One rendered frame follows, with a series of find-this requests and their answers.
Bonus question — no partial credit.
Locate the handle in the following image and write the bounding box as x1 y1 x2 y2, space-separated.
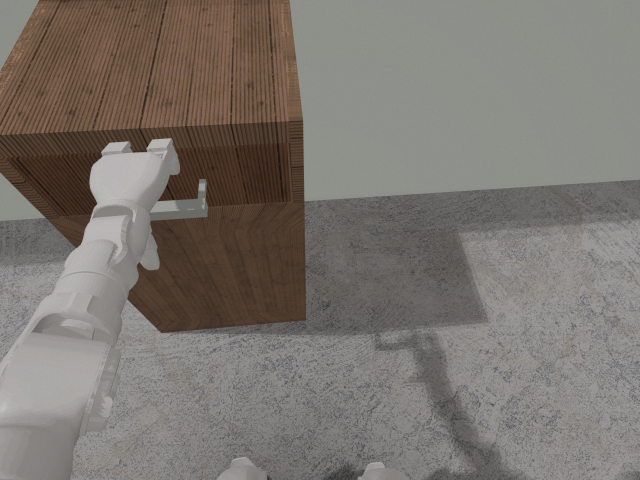
149 179 208 221

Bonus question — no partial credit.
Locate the robot shin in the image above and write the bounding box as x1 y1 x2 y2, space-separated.
364 462 385 473
230 457 257 468

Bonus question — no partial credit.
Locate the left robot forearm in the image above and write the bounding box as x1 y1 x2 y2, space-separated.
0 199 151 390

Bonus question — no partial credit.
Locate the drawer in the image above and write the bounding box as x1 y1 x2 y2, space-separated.
7 143 291 216

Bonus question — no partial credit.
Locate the cabinet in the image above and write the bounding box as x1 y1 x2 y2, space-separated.
0 0 306 333

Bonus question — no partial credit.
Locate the right robot shin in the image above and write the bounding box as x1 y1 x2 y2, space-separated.
364 462 385 473

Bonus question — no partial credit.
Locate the left robot hand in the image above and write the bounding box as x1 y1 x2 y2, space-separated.
89 138 180 270

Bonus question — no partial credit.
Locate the left robot shin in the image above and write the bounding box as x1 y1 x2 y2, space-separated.
230 457 257 468

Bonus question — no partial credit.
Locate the left robot upper arm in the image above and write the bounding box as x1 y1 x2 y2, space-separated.
0 332 122 480

